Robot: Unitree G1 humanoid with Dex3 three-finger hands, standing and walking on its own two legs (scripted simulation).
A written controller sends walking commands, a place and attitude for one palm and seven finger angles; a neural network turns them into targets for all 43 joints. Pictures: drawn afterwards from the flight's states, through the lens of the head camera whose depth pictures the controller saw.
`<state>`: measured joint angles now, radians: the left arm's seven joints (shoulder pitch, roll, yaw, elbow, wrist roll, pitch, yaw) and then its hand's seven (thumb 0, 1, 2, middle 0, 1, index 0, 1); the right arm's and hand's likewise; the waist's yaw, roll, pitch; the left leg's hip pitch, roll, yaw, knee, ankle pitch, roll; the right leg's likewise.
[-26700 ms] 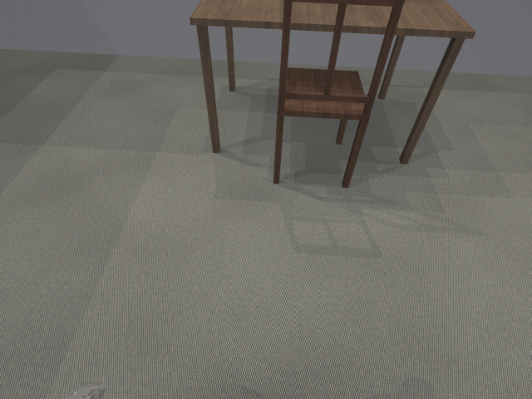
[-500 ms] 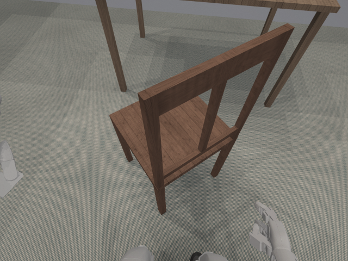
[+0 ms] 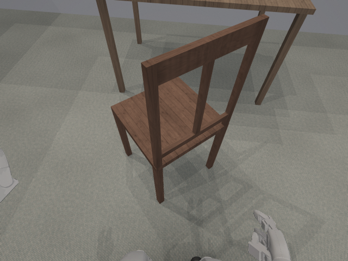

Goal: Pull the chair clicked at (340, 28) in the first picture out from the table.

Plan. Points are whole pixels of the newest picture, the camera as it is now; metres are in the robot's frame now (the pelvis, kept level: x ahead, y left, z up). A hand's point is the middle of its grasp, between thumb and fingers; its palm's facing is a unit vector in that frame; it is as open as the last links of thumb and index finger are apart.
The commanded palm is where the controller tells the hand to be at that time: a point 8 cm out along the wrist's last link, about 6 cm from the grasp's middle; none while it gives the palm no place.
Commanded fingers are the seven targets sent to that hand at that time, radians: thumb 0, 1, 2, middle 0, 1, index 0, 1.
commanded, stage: step back with the hand held close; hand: left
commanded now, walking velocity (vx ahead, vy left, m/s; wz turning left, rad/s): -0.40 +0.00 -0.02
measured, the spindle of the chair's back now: (201, 102) +0.60 -0.07 -0.05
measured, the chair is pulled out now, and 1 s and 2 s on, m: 0.55 0.55 0.55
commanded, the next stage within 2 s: stop stepping back and stand still in 0.02 s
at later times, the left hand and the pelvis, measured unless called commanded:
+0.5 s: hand out of the picture +0.12 +0.27 +0.16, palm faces +0.41 -0.80 -0.44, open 7.4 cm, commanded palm +0.06 +0.31 +0.18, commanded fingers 0.00 0.90 0.90 -0.20 -0.30 -0.20 -0.30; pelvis -0.09 +0.01 +0.00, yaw -2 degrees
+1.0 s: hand out of the picture +0.15 +0.26 +0.16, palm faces +0.38 -0.80 -0.46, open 7.4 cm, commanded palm +0.09 +0.29 +0.18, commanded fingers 0.00 0.90 0.90 -0.20 -0.30 -0.20 -0.30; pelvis -0.06 +0.00 +0.00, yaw -3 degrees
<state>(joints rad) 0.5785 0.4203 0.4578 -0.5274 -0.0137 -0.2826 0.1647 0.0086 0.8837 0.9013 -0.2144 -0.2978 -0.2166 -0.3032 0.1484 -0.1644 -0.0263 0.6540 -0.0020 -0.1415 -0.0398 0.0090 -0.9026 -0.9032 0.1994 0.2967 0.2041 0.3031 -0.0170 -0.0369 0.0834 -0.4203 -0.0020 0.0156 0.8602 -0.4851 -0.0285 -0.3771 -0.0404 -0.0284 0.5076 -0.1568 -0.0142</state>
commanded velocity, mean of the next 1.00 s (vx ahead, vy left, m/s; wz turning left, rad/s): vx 0.06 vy -0.02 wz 0.00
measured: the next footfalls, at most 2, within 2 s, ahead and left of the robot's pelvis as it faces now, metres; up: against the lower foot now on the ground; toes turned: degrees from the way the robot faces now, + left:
left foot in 0.08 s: -0.02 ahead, +0.11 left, +0.00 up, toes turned -2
right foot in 0.32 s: -0.06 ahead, -0.11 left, +0.00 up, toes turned -3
